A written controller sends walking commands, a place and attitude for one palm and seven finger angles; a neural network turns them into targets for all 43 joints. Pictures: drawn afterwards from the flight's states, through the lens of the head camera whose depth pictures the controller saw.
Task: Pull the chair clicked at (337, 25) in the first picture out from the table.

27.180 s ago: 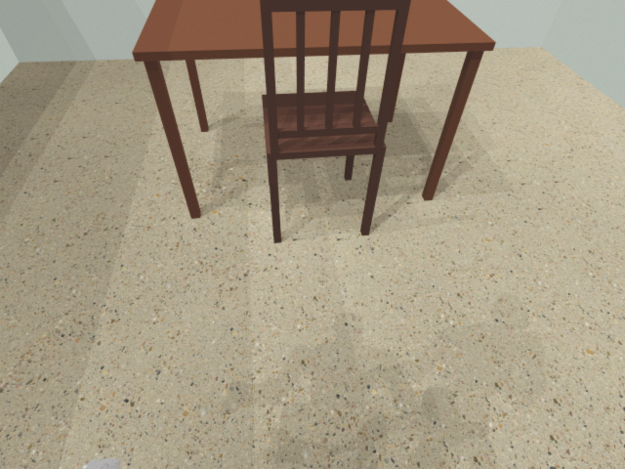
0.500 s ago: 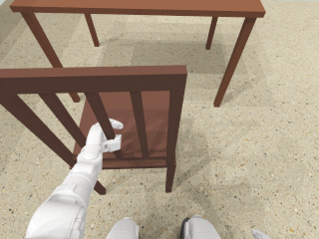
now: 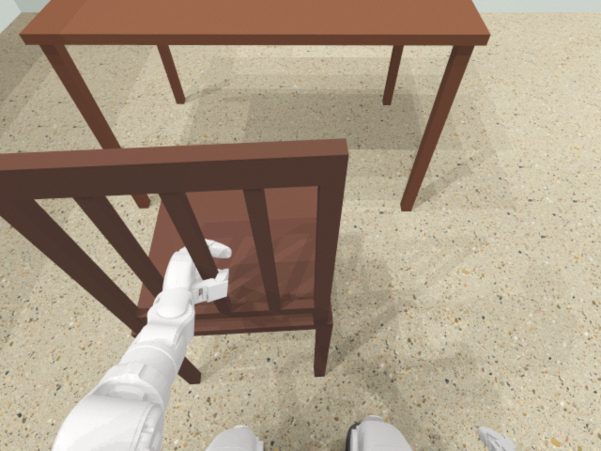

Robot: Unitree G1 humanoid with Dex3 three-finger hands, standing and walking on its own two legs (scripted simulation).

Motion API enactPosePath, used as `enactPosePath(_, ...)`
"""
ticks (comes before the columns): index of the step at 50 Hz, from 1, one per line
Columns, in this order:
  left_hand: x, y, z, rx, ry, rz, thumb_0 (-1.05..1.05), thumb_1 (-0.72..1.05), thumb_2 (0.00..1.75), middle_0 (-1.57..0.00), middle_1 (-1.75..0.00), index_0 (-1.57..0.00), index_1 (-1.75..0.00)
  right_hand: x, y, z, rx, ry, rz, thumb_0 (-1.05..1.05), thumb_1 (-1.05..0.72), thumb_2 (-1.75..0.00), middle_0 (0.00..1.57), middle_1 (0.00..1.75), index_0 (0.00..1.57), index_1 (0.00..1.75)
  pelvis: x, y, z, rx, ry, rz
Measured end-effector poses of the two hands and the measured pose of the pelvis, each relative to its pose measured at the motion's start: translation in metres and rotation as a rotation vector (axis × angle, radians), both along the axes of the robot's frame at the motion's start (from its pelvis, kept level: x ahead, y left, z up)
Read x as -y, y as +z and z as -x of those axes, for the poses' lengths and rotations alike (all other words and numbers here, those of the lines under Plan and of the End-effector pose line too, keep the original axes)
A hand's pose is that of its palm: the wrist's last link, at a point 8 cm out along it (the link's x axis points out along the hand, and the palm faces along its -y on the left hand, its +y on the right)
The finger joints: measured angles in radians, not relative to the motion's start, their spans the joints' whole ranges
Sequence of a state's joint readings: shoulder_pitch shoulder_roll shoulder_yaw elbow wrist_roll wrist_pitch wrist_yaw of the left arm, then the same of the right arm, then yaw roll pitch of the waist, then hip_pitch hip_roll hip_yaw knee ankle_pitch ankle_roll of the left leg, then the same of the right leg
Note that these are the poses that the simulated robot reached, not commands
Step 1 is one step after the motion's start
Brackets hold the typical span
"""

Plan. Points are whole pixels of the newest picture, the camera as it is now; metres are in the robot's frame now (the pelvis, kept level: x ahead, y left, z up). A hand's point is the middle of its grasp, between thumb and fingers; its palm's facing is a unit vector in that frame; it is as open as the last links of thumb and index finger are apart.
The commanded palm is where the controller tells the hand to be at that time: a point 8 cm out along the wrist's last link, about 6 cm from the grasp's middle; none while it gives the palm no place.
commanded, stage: step backward, pulling the chair out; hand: left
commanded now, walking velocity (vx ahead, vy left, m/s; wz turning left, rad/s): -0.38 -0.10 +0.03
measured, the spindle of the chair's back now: (204, 262) +0.37 +0.16 -0.02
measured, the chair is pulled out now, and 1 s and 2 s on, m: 0.49 0.49 0.50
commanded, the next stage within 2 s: stop walking, hand still on the chair in 0.98 s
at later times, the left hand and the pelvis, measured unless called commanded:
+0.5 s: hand (219, 282) +0.36 +0.14 -0.05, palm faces +0.02 -0.98 -0.21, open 5.7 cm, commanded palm +0.37 +0.19 -0.04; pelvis +0.00 +0.00 +0.00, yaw -1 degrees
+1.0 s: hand (219, 282) +0.36 +0.14 -0.05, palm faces +0.02 -0.98 -0.21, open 5.7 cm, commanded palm +0.37 +0.19 -0.04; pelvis +0.00 +0.01 +0.00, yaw +0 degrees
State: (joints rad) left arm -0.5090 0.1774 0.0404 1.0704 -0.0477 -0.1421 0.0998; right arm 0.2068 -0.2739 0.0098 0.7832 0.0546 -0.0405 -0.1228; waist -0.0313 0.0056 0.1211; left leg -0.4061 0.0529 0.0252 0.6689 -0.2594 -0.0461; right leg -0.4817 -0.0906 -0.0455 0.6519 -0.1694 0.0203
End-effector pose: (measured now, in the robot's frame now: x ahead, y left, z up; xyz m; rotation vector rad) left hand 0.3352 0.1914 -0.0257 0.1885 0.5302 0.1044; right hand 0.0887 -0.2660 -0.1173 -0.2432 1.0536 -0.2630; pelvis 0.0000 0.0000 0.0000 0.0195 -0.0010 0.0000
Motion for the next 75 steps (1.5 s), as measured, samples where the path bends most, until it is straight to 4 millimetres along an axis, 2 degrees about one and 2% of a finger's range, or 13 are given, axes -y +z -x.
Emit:
enactPosePath(4, 0.0, 0.0, 0.0, 0.002, -0.02, -0.002, 0.09, 0.64, 0.78, -0.31, -1.28, -0.5, -1.45, -0.003, 0.004, -0.003, 0.005, 0.009, 0.01, 0.0, -0.91, -0.9, 0.2, 0.3, 0.2, 0.3, -0.003, 0.0, 0.0, -0.002, -0.009, 0.005)
enactPosePath(12, 0.0, 0.0, 0.0, 0.009, 0.002, -0.011, 0.09, 0.63, 0.8, -0.34, -1.28, -0.5, -1.45, -0.009, -0.006, -0.004, 0.002, 0.018, -0.046, 0.0, -0.91, -0.9, 0.2, 0.3, 0.2, 0.3, 0.009, -0.003, 0.002, 0.002, 0.0, 0.008)
enactPosePath(23, -0.001, 0.0, -0.001, 0.002, -0.028, -0.004, 0.09, 0.64, 0.77, -0.31, -1.29, -0.5, -1.45, -0.007, -0.001, 0.017, -0.041, -0.003, 0.001, 0.0, -0.91, -0.9, 0.2, 0.3, 0.2, 0.3, -0.006, 0.0, 0.004, 0.004, -0.011, 0.014)
enactPosePath(29, -0.001, 0.0, -0.001, 0.014, -0.026, -0.014, 0.09, 0.63, 0.79, -0.33, -1.3, -0.5, -1.45, -0.012, -0.008, 0.017, -0.037, -0.003, -0.033, 0.0, -0.91, -0.9, 0.2, 0.3, 0.2, 0.3, 0.0, -0.005, 0.005, 0.009, -0.008, 0.011)
enactPosePath(37, -0.001, 0.0, -0.001, 0.011, -0.026, -0.01, 0.09, 0.63, 0.79, -0.32, -1.3, -0.5, -1.45, -0.013, -0.005, 0.017, -0.027, -0.008, -0.023, 0.0, -0.91, -0.9, 0.2, 0.3, 0.2, 0.3, -0.005, -0.002, 0.002, -0.003, -0.019, 0.009)
enactPosePath(44, -0.001, 0.0, -0.001, 0.017, -0.014, -0.017, 0.09, 0.62, 0.8, -0.34, -1.3, -0.5, -1.45, -0.011, -0.01, 0.009, -0.022, 0.001, -0.04, 0.0, -0.91, -0.9, 0.2, 0.3, 0.2, 0.3, 0.002, -0.004, 0.001, 0.0, -0.009, 0.007)
enactPosePath(54, -0.001, 0.0, -0.002, 0.009, -0.045, -0.007, 0.09, 0.64, 0.78, -0.31, -1.32, -0.5, -1.45, -0.011, 0.004, 0.006, -0.013, 0.005, 0.01, 0.0, -0.91, -0.9, 0.2, 0.3, 0.2, 0.3, -0.01, 0.0, 0.002, 0.002, -0.017, 0.015)
enactPosePath(60, 0.0, 0.0, 0.005, 0.025, -0.027, -0.014, 0.09, 0.64, 0.77, -0.32, -1.31, -0.5, -1.45, -0.019, 0.0, -0.002, 0.01, 0.004, -0.055, 0.0, -0.91, -0.9, 0.2, 0.3, 0.2, 0.3, 0.001, -0.001, 0.0, 0.021, -0.019, 0.023)
enactPosePath(68, 0.003, 0.002, 0.014, 0.0, 0.014, -0.005, 0.1, 0.64, 0.77, -0.32, -1.3, -0.5, -1.45, -0.017, 0.004, -0.017, 0.011, -0.012, -0.075, 0.0, -0.91, -0.9, 0.2, 0.3, 0.2, 0.3, 0.006, 0.007, -0.021, 0.015, -0.034, 0.01)
enactPosePath(75, 0.002, 0.004, 0.013, -0.032, 0.014, 0.002, 0.12, 0.64, 0.76, -0.31, -1.28, -0.5, -1.45, -0.01, 0.017, -0.046, 0.043, -0.026, -0.056, 0.01, -0.91, -0.9, 0.2, 0.3, 0.2, 0.3, 0.005, 0.016, -0.048, 0.019, -0.046, 0.015)
